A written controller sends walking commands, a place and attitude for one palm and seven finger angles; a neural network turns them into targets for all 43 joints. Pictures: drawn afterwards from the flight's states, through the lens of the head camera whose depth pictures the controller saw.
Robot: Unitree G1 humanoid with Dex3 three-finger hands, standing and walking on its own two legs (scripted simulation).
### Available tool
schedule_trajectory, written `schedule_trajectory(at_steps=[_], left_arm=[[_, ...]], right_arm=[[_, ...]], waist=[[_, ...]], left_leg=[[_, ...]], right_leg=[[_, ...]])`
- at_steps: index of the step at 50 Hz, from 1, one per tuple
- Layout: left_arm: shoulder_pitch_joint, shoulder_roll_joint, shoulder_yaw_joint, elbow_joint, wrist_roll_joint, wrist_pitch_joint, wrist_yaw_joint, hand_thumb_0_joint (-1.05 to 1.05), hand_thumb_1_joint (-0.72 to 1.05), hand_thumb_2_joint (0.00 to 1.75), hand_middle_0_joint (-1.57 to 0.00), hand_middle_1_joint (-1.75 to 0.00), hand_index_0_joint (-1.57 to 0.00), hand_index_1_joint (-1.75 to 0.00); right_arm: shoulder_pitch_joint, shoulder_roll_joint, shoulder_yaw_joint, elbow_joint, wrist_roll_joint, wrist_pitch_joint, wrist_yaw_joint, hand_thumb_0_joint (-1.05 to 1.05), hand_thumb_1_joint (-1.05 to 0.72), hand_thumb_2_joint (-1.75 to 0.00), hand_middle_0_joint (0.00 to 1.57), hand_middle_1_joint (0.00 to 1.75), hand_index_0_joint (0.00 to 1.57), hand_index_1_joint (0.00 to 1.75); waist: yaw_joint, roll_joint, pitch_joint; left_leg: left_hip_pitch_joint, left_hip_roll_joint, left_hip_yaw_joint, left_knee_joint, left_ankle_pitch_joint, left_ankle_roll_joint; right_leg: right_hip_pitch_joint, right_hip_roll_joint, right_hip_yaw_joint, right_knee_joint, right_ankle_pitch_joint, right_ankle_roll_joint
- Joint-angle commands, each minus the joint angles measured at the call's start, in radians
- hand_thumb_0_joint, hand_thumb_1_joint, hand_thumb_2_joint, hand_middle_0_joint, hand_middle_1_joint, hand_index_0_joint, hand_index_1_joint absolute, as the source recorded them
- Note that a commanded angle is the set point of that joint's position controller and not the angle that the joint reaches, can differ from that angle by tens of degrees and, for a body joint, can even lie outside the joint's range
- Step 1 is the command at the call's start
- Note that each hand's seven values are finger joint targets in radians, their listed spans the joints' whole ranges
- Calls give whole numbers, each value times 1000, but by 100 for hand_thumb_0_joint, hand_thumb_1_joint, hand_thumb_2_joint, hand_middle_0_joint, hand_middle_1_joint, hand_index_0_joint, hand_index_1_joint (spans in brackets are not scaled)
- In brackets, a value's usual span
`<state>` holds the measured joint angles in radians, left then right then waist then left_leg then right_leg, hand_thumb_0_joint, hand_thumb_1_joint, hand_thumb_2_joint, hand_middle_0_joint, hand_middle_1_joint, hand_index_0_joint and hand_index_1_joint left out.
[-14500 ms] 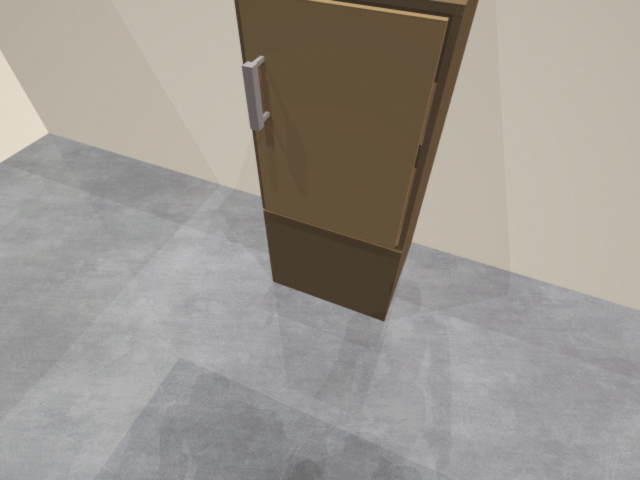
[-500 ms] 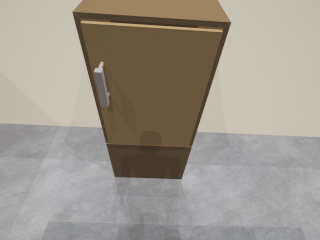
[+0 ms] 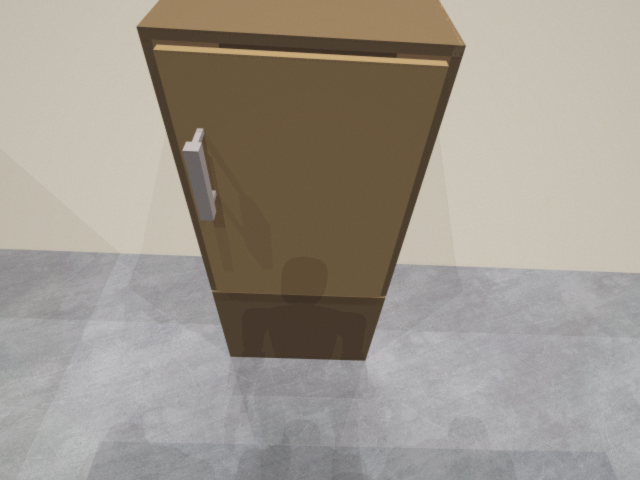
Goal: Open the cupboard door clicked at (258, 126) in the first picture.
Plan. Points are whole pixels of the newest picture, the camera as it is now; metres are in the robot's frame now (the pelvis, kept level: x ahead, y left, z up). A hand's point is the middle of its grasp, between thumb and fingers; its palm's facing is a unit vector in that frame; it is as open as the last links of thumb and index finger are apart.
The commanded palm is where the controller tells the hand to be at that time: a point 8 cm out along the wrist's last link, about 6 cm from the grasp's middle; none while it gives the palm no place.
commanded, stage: look again from close up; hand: left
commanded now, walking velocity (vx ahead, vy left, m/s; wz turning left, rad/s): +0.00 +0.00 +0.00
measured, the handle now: (203, 175) +0.56 +0.24 +0.05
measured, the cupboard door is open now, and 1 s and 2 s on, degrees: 0 0 0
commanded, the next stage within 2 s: raise the hand with hooked fingers in 0.24 s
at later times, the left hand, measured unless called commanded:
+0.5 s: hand out of the picture +0.13 +0.20 -0.07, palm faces +0.24 -0.95 -0.22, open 7.3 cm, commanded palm +0.11 +0.22 -0.06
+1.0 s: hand (186, 434) +0.18 +0.17 -0.02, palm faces +0.06 -0.99 -0.09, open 10.0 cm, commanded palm +0.15 +0.23 -0.02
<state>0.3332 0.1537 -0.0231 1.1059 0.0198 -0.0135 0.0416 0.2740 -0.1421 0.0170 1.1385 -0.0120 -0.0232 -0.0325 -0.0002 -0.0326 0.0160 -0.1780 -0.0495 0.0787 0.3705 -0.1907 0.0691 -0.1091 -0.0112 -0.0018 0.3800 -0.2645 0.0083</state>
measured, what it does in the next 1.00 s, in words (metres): lowers itself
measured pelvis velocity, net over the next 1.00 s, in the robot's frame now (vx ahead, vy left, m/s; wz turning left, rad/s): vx -0.03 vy -0.06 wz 0.06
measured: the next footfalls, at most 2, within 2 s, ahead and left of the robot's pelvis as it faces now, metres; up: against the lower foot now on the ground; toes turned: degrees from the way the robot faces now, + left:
none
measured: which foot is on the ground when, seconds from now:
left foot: down 0.00-1.00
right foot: down 0.00-1.00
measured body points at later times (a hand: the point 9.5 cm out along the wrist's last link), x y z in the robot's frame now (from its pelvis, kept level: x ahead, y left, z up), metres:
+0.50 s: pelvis -0.01 -0.01 -0.01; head +0.00 -0.01 +0.44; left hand +0.12 +0.25 -0.06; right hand +0.06 -0.25 -0.14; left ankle +0.01 +0.07 -0.74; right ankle -0.03 -0.12 -0.74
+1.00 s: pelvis -0.03 -0.06 -0.08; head +0.03 -0.05 +0.36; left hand +0.17 +0.22 -0.01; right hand +0.19 -0.27 -0.16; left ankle +0.01 +0.07 -0.74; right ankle -0.03 -0.12 -0.74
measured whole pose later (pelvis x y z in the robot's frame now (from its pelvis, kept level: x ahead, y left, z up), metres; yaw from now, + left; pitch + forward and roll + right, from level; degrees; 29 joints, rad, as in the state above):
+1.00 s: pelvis -0.03 -0.06 -0.08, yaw +4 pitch +13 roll -2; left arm 0.33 0.28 0.24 0.05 -0.32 -0.43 -0.36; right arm 0.18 -0.23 0.03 0.57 0.03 -0.19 -0.07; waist 0.03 0.02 -0.12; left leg -0.85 0.02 -0.05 1.09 -0.46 -0.02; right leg -0.73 0.05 -0.16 1.05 -0.55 -0.09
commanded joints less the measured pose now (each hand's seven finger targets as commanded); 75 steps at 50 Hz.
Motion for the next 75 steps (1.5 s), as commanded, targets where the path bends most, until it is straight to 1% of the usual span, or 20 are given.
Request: schedule_trajectory(at_steps=[1,16,17,18,19,20,21,23,25,27,29,31,35,37,40,45,50,55,62,75], left_arm=[[82,80,17,-14,-4,-10,4,0,90,90,-20,-30,-20,-30],[92,74,17,-10,-6,-10,5,0,90,90,-20,-30,-20,-30],[95,86,8,1,15,-36,38,0,90,90,-20,-30,-20,-30],[-589,314,127,-1543,-186,-211,33,0,88,89,-20,-32,-20,-32],[-246,248,110,-1363,-119,-166,79,0,85,88,-20,-33,-20,-33],[14,89,9,-1200,-123,-42,108,0,83,87,-21,-34,-21,-34],[47,-77,-78,-1135,-174,-24,93,0,81,86,-21,-36,-21,-36],[-35,38,-3,-1201,-191,-122,65,0,76,84,-21,-39,-21,-39],[-24,41,51,-1047,-182,-234,9,0,71,82,-21,-42,-21,-42],[151,-32,68,-898,-222,-378,-100,0,67,80,-22,-45,-22,-45],[238,14,143,-897,-276,-528,-243,0,62,78,-22,-48,-22,-48],[259,150,268,-939,-295,-597,-357,0,57,76,-22,-51,-22,-51],[122,229,325,-1180,-338,-461,-340,0,48,72,-23,-57,-23,-57],[66,232,338,-1341,-326,-451,-281,0,43,70,-23,-60,-23,-60],[-117,230,289,-1485,-299,-519,-233,0,36,67,-24,-64,-24,-64],[-147,243,257,-1294,-333,-539,-369,0,25,62,-25,-72,-25,-72],[-73,339,416,-1136,-400,-362,-461,0,13,57,-25,-80,-25,-80],[-96,336,470,-1150,-423,-357,-423,0,1,52,-26,-87,-26,-87],[-121,318,425,-1134,-400,-425,-412,0,-15,45,-27,-98,-27,-98],[-298,380,432,-1118,-390,-354,-396,0,-45,32,-30,-117,-30,-117]], right_arm=[[61,-109,-17,-26,6,-17,-4,0,-90,-90,20,30,20,30],[74,-97,-14,-15,7,-18,-7,0,-90,-90,20,30,20,30],[13,-138,-9,-92,10,-24,8,0,-90,-90,20,30,20,30],[48,-313,-59,-462,57,-142,-26,0,-90,-90,20,30,20,30],[-39,-221,-18,-410,51,-242,-48,0,-90,-90,20,30,20,30],[-30,-163,-32,-406,72,-275,-42,0,-90,-90,20,30,20,30],[-8,-172,-33,-394,73,-284,-41,0,-90,-90,20,30,20,30],[-53,-255,-49,-482,59,-310,-39,0,-90,-90,20,30,20,30],[-55,-259,-65,-524,38,-307,-29,0,-90,-90,20,30,20,30],[-102,-244,-83,-568,17,-306,-10,0,-90,-90,20,30,20,30],[-131,-245,-101,-622,16,-302,20,0,-90,-90,20,30,20,30],[-151,-253,-113,-697,27,-282,46,0,-90,-90,20,30,20,30],[-198,-241,-100,-828,46,-208,20,0,-90,-90,20,30,20,30],[-134,-216,-98,-829,40,-191,2,0,-90,-90,20,30,20,30],[-75,-205,-79,-787,23,-186,-19,0,-90,-90,20,30,20,30],[-74,-227,-54,-709,37,-222,-41,0,-90,-90,20,30,20,30],[-95,-236,-49,-713,61,-215,-57,0,-90,-90,20,30,20,30],[-94,-227,-49,-707,52,-221,-53,0,-90,-90,20,30,20,30],[-62,-248,-63,-696,57,-248,-45,0,-90,-90,20,30,20,30],[-55,-270,-44,-697,60,-245,-53,0,-90,-90,20,30,20,30]], waist=[[2,23,43],[3,28,64],[11,89,118],[-120,249,-391],[-17,369,-432],[-37,274,-266],[-49,153,-87],[-67,31,-23],[-78,-142,-15],[-4,-269,-67],[49,-203,-149],[90,19,-255],[79,45,-260],[47,97,-351],[-42,86,-332],[-81,87,-284],[5,24,-362],[26,-24,-338],[12,32,-314],[2,126,-269]], left_leg=[[38,164,-149,-69,145,-15],[33,161,-147,-69,145,-16],[-41,163,-134,115,363,-47],[311,77,-144,43,380,-82],[345,140,-142,20,443,-99],[177,140,-185,-34,266,-127],[40,122,-180,-30,73,-99],[-120,89,-193,77,-182,-58],[-234,60,-180,220,-179,-57],[-379,55,-141,360,-158,-67],[-490,36,-108,469,-112,-81],[-502,21,-81,539,-34,-81],[-577,14,-61,544,-175,-57],[-503,32,-70,581,-66,-40],[-489,56,-108,620,-32,-29],[-556,63,-119,682,-74,-29],[-553,51,-117,615,-36,-33],[-502,54,-123,538,13,-40],[-394,51,-104,457,6,-32],[-207,68,-143,330,40,-42]], right_leg=[[-85,-93,72,-56,131,-32],[-80,-94,72,-64,126,-33],[-144,-111,83,-35,288,-28],[-123,2,-35,77,271,-32],[-170,16,-41,187,45,-55],[-275,18,-62,247,-95,-35],[-309,15,-72,247,-92,-33],[-350,16,-87,156,-90,-31],[-465,21,-102,212,-138,-31],[-588,29,-100,326,-203,-34],[-601,24,-66,429,-155,-46],[-557,10,-24,513,-32,-66],[-539,14,58,456,-217,-45],[-496,9,82,458,-32,-27],[-560,25,66,481,55,-12],[-572,6,129,441,39,20],[-368,-37,187,362,118,65],[-323,-38,141,362,234,66],[-400,-2,55,342,91,22],[-424,50,-58,319,48,-36]])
